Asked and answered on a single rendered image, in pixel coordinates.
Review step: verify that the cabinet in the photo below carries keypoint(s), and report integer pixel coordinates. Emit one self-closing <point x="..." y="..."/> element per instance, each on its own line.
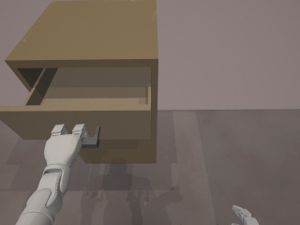
<point x="96" y="34"/>

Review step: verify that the drawer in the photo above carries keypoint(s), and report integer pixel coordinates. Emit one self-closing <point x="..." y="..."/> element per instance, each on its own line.
<point x="118" y="99"/>

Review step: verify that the handle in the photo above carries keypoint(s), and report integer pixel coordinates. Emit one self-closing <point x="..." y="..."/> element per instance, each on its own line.
<point x="91" y="142"/>

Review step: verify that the left robot forearm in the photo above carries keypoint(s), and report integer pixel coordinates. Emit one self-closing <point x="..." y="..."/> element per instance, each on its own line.
<point x="42" y="207"/>

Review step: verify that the right robot hand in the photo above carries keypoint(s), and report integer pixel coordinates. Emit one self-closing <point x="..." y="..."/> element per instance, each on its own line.
<point x="244" y="216"/>

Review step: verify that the left robot hand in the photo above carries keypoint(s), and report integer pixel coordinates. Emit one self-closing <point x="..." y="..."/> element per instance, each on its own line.
<point x="63" y="148"/>

